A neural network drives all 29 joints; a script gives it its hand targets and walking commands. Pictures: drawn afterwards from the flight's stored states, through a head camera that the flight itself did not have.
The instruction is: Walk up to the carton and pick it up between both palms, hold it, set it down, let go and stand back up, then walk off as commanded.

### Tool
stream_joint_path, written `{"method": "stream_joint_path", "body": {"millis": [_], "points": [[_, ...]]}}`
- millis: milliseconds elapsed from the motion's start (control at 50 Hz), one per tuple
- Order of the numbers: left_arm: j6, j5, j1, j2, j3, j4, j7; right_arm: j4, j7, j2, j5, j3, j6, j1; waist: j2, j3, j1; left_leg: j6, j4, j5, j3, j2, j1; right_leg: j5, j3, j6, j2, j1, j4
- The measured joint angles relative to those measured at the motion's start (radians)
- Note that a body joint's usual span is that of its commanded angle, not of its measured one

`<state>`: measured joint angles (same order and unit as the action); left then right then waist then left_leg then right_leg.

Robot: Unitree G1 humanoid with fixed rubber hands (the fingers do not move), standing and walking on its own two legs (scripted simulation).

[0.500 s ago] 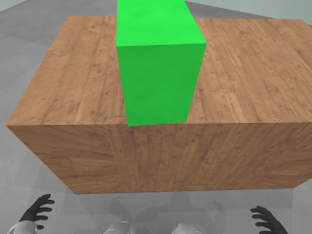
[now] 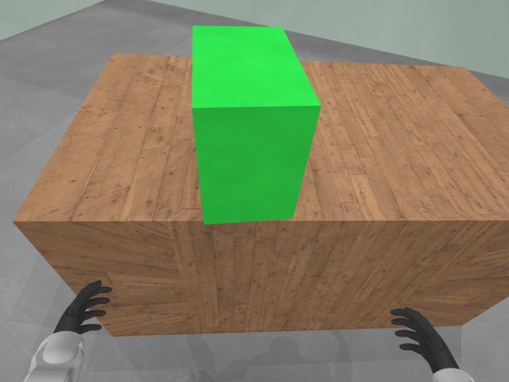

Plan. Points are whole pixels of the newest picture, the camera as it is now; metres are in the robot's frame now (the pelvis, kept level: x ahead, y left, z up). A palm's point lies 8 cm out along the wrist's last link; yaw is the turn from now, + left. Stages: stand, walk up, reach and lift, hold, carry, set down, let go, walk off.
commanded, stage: reach and lift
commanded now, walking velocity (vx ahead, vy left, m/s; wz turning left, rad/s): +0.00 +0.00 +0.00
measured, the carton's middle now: (243, 123) +0.58 +0.03 +0.09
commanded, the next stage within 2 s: none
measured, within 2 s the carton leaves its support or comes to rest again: neither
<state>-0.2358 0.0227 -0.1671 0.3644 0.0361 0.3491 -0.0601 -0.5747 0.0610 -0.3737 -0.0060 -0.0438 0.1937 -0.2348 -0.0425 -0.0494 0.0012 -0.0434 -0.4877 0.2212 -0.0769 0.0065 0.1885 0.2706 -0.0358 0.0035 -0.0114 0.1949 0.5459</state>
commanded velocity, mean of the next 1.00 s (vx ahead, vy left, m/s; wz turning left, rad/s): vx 0.00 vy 0.00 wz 0.00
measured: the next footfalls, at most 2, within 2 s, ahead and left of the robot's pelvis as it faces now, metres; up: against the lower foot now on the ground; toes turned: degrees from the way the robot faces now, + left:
none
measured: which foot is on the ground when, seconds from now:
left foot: down 0.00-1.00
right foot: down 0.00-1.00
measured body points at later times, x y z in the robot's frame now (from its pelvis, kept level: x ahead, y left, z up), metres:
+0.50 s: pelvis +0.01 +0.01 +0.01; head +0.00 +0.01 +0.46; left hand +0.24 +0.24 +0.03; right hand +0.21 -0.25 +0.02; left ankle +0.04 +0.15 -0.73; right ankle +0.02 -0.12 -0.73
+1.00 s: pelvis +0.01 +0.00 +0.01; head +0.00 +0.00 +0.46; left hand +0.25 +0.21 +0.08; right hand +0.26 -0.23 +0.08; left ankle +0.04 +0.15 -0.73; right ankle +0.02 -0.12 -0.73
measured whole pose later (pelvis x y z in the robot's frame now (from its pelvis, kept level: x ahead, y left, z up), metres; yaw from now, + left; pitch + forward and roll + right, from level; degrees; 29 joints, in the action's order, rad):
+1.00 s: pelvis +0.01 +0.00 +0.01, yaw +0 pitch -3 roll +1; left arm -0.40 0.17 -0.25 0.17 -0.01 -0.28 -0.20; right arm 0.04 0.06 -0.36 0.32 -0.04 -0.12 -0.18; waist 0.00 -0.01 0.00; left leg -0.05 -0.36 0.17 -0.07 0.01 0.14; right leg 0.22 -0.04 0.01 -0.01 0.15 0.42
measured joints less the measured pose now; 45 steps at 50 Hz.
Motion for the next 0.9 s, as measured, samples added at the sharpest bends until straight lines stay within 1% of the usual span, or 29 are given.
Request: {"method": "stream_joint_path", "body": {"millis": [120, 200, 320, 420, 540, 640, 760, 900], "points": [[0.022, 0.014, -0.002, -0.039, 0.0, -0.02, -0.014, 0.072, 0.021, 0.008, 0.036, 0.0, -0.021, -0.021, 0.003, 0.015, 0.0, 0.003, 0.038, -0.017, 0.001, 0.0, -0.009, -0.025, 0.0, 0.004, -0.002, -0.017, -0.055], [0.047, 0.029, -0.016, -0.073, 0.0, -0.088, -0.033, 0.119, 0.038, 0.016, 0.084, 0.0, -0.012, -0.03, 0.003, 0.022, 0.0, 0.003, 0.052, -0.022, 0.001, 0.0, -0.013, -0.034, 0.0, 0.006, -0.003, -0.026, -0.078], [0.06, 0.037, -0.036, -0.115, 0.0, -0.164, -0.052, 0.201, 0.05, 0.018, 0.137, 0.0, -0.025, -0.046, 0.004, 0.032, 0.0, 0.005, 0.077, -0.029, 0.002, 0.0, -0.029, -0.041, 0.0, 0.007, -0.005, -0.041, -0.102], [0.054, 0.05, -0.056, -0.13, 0.0, -0.238, -0.066, 0.272, 0.061, 0.018, 0.179, 0.0, -0.07, -0.053, 0.008, 0.033, 0.0, 0.004, 0.091, -0.033, 0.003, 0.001, -0.037, -0.042, 0.0, 0.007, -0.005, -0.045, -0.108], [0.041, 0.087, -0.078, -0.149, -0.01, -0.37, -0.078, 0.407, 0.063, 0.018, 0.237, 0.0, -0.107, -0.082, 0.022, 0.033, 0.001, 0.001, 0.106, -0.04, 0.003, 0.002, -0.043, -0.044, 0.0, 0.007, -0.005, -0.047, -0.115], [0.009, 0.102, -0.081, -0.166, -0.018, -0.43, -0.089, 0.488, 0.063, 0.018, 0.264, 0.0, -0.145, -0.091, 0.033, 0.033, 0.001, 0.001, 0.112, -0.042, 0.003, 0.002, -0.047, -0.044, 0.0, 0.007, -0.004, -0.049, -0.116], [-0.028, 0.126, -0.081, -0.181, -0.034, -0.522, -0.11, 0.578, 0.044, 0.018, 0.299, 0.0, -0.189, -0.088, 0.034, 0.033, 0.001, -0.001, 0.116, -0.044, 0.003, 0.004, -0.049, -0.045, 0.0, 0.007, -0.003, -0.049, -0.117], [-0.104, 0.13, -0.081, -0.19, -0.043, -0.58, -0.128, 0.604, 0.022, 0.018, 0.317, -0.001, -0.257, -0.028, 0.035, 0.034, 0.001, -0.003, 0.121, -0.048, 0.003, 0.004, -0.05, -0.047, 0.0, 0.007, -0.003, -0.049, -0.12]]}}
